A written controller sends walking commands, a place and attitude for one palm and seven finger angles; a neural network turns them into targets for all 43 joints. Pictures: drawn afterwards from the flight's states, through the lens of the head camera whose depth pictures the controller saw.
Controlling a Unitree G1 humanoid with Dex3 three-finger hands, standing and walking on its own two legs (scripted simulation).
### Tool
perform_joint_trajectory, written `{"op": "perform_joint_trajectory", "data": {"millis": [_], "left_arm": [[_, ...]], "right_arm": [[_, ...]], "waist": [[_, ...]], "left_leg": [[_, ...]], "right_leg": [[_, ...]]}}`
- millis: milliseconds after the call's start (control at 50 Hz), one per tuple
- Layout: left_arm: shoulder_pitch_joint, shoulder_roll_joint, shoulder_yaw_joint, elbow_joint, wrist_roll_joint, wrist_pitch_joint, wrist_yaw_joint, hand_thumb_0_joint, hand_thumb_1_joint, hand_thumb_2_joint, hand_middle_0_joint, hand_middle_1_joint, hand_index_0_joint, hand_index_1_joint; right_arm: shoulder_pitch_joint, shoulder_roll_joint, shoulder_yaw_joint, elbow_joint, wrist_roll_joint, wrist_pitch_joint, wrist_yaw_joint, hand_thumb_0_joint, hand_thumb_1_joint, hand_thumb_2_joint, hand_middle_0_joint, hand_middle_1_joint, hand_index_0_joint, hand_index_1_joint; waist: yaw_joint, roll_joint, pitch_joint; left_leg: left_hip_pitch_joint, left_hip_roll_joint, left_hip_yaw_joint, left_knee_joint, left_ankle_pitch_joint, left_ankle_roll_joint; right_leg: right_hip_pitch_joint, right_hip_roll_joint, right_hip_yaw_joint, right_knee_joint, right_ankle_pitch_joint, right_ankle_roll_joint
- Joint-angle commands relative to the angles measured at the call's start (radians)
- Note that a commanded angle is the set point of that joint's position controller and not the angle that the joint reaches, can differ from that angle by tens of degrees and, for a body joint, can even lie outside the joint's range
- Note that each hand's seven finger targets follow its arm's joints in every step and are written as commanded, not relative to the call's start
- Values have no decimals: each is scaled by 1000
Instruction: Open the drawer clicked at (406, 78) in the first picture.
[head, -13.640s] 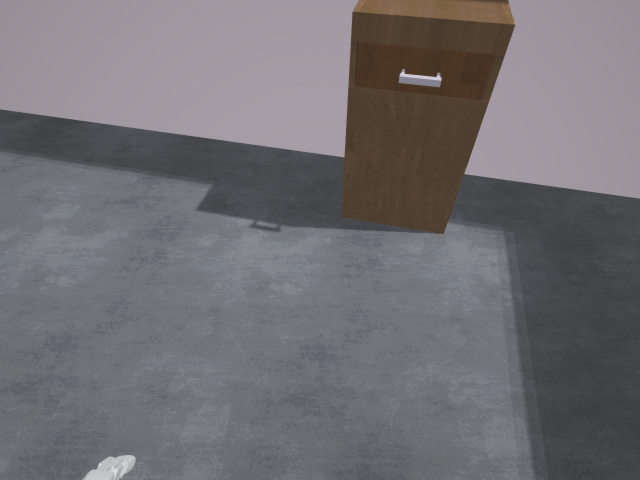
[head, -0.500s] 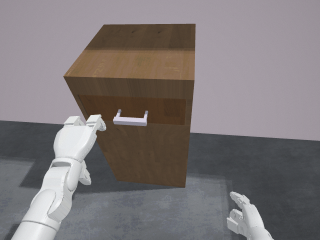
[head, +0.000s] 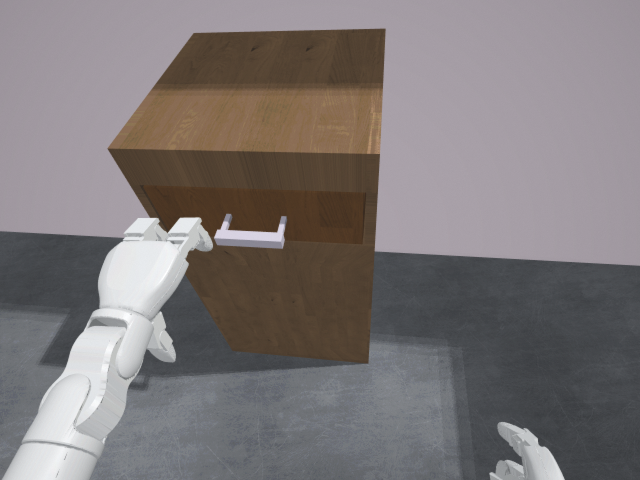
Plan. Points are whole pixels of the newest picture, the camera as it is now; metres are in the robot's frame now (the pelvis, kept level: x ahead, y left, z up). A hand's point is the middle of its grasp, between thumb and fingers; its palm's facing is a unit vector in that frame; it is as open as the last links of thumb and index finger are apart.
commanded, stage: move the hooked fingers above the handle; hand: left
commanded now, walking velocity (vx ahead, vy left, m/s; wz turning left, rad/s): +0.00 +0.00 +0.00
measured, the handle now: (252, 229) +0.53 +0.21 -0.07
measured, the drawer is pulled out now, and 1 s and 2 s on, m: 0.00 0.00 0.00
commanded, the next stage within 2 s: none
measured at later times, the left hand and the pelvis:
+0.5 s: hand (192, 269) +0.35 +0.23 +0.05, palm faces +0.02 -0.04 -1.00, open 13.8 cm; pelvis -0.02 +0.00 -0.01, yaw +1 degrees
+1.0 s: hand (210, 253) +0.40 +0.23 +0.02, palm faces +0.00 -0.01 -1.00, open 13.8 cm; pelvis -0.02 +0.01 -0.01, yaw -1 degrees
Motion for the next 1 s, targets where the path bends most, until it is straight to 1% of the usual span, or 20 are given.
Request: {"op": "perform_joint_trajectory", "data": {"millis": [0,100,180,220,280,340,440,520,540,560,580,620,640,680,780,860,920,940,960,980], "left_arm": [[-256,200,131,-146,-5,36,65,0,-500,300,-300,-1200,-300,-1200],[-269,185,83,-107,-11,79,19,0,-500,300,-300,-1200,-300,-1200],[-410,203,70,9,-2,57,-11,0,-500,300,-300,-1200,-300,-1200],[-481,214,71,33,12,25,-7,0,-500,300,-300,-1200,-300,-1200],[-622,226,68,36,30,-35,21,0,-500,300,-300,-1200,-300,-1200],[-675,224,75,93,39,-68,55,0,-500,300,-300,-1200,-300,-1200],[-667,209,86,270,52,-40,99,0,-500,300,-300,-1200,-300,-1200],[-611,187,70,311,55,1,100,0,-500,300,-300,-1200,-300,-1200],[-603,204,91,316,55,6,97,0,-500,300,-300,-1200,-300,-1200],[-601,182,64,300,53,7,94,0,-500,300,-300,-1200,-300,-1200],[-579,176,66,312,48,11,90,0,-500,300,-300,-1200,-300,-1200],[-640,166,45,306,51,4,90,0,-500,300,-300,-1200,-300,-1200],[-659,198,78,310,53,-6,96,0,-500,300,-300,-1200,-300,-1200],[-698,211,85,322,66,-23,114,0,-500,300,-300,-1200,-300,-1200],[-838,203,71,295,97,-64,189,0,-500,300,-300,-1200,-300,-1200],[-843,187,65,446,99,-28,225,0,-500,300,-300,-1200,-300,-1200],[-837,185,56,575,99,19,217,0,-500,300,-300,-1200,-300,-1200],[-855,188,52,604,97,28,207,0,-500,300,-300,-1200,-300,-1200],[-883,180,31,612,104,34,198,0,-500,300,-300,-1200,-300,-1200],[-914,139,-10,608,101,34,186,0,-500,300,-300,-1200,-300,-1200]], "right_arm": [[-112,-85,-24,-143,10,-45,-1,0,-900,-900,200,300,200,300],[-130,-89,-16,-149,14,-39,-10,0,-900,-900,200,300,200,300],[-114,-91,-4,-136,16,-41,-31,0,-900,-900,200,300,200,300],[-100,-88,-5,-132,13,-45,-39,0,-900,-900,200,300,200,300],[-70,-82,-13,-120,6,-60,-45,0,-900,-900,200,300,200,300],[-34,-81,-24,-107,3,-66,-46,0,-900,-900,200,300,200,300],[4,-89,-37,-94,10,-62,-35,0,-900,-900,200,300,200,300],[20,-98,-47,-104,15,-49,-22,0,-900,-900,200,300,200,300],[23,-106,-49,-110,15,-44,-20,0,-900,-900,200,300,200,300],[25,-104,-49,-116,14,-43,-18,0,-900,-900,200,300,200,300],[27,-105,-52,-118,17,-41,-17,0,-900,-900,200,300,200,300],[37,-111,-53,-116,19,-38,-19,0,-900,-900,200,300,200,300],[41,-115,-54,-113,19,-38,-21,0,-900,-900,200,300,200,300],[60,-114,-56,-103,17,-38,-26,0,-900,-900,200,300,200,300],[101,-107,-69,-74,6,-44,-24,0,-900,-900,200,300,200,300],[120,-110,-68,-47,7,-45,-18,0,-900,-900,200,300,200,300],[130,-116,-67,-37,12,-41,-16,0,-900,-900,200,300,200,300],[131,-121,-64,-42,13,-38,-16,0,-900,-900,200,300,200,300],[134,-121,-64,-43,14,-35,-17,0,-900,-900,200,300,200,300],[138,-119,-66,-48,14,-35,-16,0,-900,-900,200,300,200,300]], "waist": [[6,-76,-277],[-2,-107,-257],[-31,-158,-175],[-31,-129,-202],[-44,-41,-276],[-54,-11,-327],[-48,-70,-322],[-32,-91,-371],[-28,-104,-387],[-30,-100,-388],[-32,-118,-374],[-51,-115,-350],[-55,-128,-328],[-63,-114,-330],[-86,8,-423],[-97,-31,-391],[-95,-97,-375],[-98,-90,-375],[-105,-90,-385],[-117,-86,-385]], "left_leg": [[-12,-33,26,-25,409,18],[-19,-38,35,-38,338,26],[-65,-41,39,-37,227,34],[-60,-45,34,-30,208,33],[-27,-48,26,-6,216,32],[-31,-49,15,17,244,25],[-98,-46,16,33,282,22],[-113,-39,28,42,343,23],[-125,-39,24,40,348,21],[-119,-36,27,41,355,24],[-127,-35,30,43,348,27],[-132,-32,26,41,319,30],[-145,-30,19,40,310,31],[-140,-31,20,46,289,34],[-73,-26,10,85,348,22],[-133,-30,15,96,325,22],[-181,-33,25,93,295,27],[-195,-35,24,90,292,28],[-187,-32,27,95,291,30],[-181,-32,28,98,291,31]], "right_leg": [[229,17,13,-20,381,-35],[232,15,13,-39,323,-28],[169,15,17,-62,211,-21],[153,16,15,-57,178,-24],[127,17,17,-38,166,-31],[106,24,8,-11,185,-35],[91,31,-5,20,229,-40],[126,32,-1,42,304,-42],[141,34,-3,48,301,-43],[141,30,1,48,315,-41],[138,32,3,46,314,-40],[103,33,1,44,279,-39],[92,36,-3,42,260,-41],[71,36,0,45,237,-41],[8,40,-3,77,241,-48],[-10,43,-9,86,244,-46],[-1,44,-11,83,243,-43],[3,44,-10,83,241,-44],[-5,43,-8,84,244,-42],[-13,42,-6,80,248,-40]]}}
